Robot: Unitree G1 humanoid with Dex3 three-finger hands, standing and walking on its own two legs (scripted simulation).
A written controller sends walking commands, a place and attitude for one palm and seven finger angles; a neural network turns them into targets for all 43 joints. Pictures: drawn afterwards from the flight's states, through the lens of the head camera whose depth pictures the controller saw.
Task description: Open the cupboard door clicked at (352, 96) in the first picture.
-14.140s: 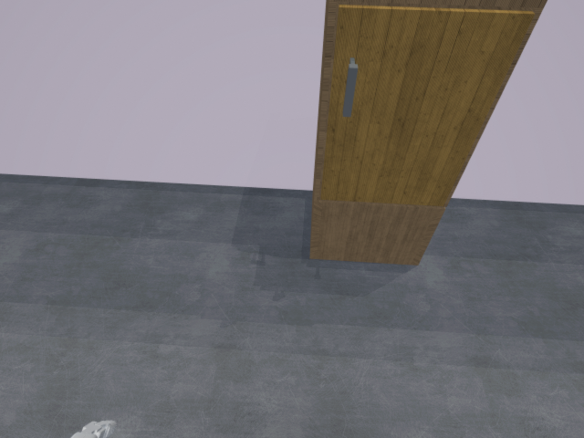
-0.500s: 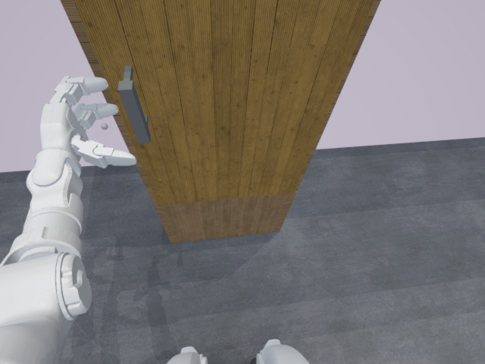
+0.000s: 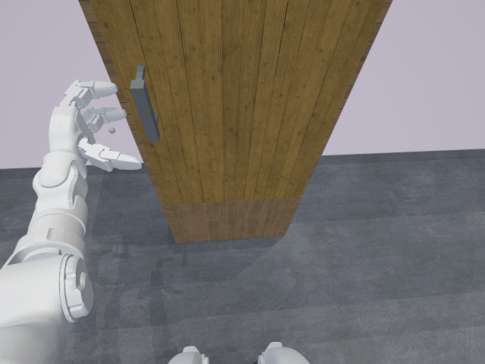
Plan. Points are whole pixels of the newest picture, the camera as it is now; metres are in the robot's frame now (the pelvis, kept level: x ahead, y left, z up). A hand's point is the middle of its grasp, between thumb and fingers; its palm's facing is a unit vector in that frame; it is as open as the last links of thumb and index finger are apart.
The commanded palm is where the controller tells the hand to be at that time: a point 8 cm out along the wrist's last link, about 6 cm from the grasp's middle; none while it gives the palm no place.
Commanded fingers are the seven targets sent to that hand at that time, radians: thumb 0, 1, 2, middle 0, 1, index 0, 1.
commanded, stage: move the hooked fingers beside the handle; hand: left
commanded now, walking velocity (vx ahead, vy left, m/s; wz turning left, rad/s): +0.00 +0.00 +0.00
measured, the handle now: (147, 105) +0.54 +0.15 +0.08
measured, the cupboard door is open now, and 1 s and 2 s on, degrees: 0 0 0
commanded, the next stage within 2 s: slide the fingers in behind the handle in 0.10 s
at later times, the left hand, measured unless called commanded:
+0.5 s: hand (121, 125) +0.49 +0.19 +0.09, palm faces +0.04 -1.00 +0.00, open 13.9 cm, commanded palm +0.46 +0.23 +0.08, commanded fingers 0.00 -0.50 0.30 -0.30 -1.20 -0.30 -1.20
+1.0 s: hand (147, 129) +0.48 +0.14 +0.09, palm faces +0.02 -1.00 -0.01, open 14.0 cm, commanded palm +0.46 +0.19 +0.08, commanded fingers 0.00 -0.50 0.30 -0.30 -1.20 -0.30 -1.20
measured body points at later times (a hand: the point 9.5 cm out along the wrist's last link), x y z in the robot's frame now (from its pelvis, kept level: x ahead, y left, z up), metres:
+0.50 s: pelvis +0.00 +0.00 +0.00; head +0.10 +0.02 +0.44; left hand +0.48 +0.24 +0.09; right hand +0.01 -0.26 -0.12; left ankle +0.00 +0.09 -0.69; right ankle +0.00 -0.09 -0.69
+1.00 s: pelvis +0.00 +0.01 +0.00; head +0.09 +0.01 +0.44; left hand +0.47 +0.20 +0.09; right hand +0.04 -0.25 -0.12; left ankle +0.00 +0.09 -0.69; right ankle +0.00 -0.09 -0.69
